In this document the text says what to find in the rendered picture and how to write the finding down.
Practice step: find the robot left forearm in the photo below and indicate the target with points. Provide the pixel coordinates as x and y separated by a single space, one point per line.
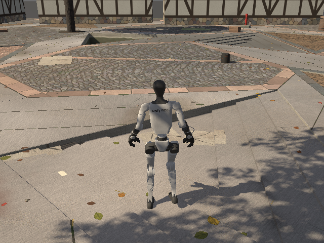
134 132

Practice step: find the robot right forearm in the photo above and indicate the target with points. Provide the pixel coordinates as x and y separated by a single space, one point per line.
187 131

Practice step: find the robot right foot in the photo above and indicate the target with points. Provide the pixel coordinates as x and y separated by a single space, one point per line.
173 199

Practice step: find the robot right hand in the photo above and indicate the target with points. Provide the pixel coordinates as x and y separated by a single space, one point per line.
191 140

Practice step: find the robot left hand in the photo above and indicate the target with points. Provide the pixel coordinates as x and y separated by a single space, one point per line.
131 140

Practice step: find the robot right upper arm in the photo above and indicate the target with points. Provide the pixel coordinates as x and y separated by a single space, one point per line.
179 113

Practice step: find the robot left upper arm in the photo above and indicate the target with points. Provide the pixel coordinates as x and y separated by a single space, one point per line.
141 116

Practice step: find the robot torso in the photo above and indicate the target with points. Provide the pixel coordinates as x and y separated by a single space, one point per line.
161 123

